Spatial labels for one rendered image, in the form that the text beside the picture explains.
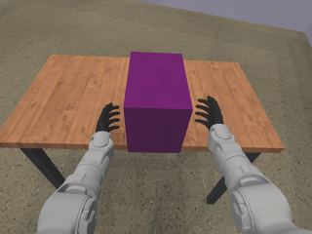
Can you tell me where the robot left upper arm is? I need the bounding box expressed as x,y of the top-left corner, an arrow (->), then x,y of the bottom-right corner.
35,192 -> 98,234

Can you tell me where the robot right hand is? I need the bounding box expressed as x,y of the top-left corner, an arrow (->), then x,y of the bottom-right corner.
194,96 -> 224,131

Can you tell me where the right robot forearm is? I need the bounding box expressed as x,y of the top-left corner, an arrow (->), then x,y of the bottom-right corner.
208,124 -> 293,221

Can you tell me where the carton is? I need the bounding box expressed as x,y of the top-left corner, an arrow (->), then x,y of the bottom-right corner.
123,52 -> 193,153

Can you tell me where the robot left hand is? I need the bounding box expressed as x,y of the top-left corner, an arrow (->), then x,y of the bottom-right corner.
96,102 -> 120,133

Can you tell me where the left robot forearm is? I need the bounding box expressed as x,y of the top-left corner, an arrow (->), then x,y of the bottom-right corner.
37,131 -> 114,231

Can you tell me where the table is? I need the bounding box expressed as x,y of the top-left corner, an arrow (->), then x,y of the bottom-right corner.
0,54 -> 285,205

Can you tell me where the robot right upper arm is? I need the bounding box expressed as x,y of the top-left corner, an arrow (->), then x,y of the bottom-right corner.
230,182 -> 312,234

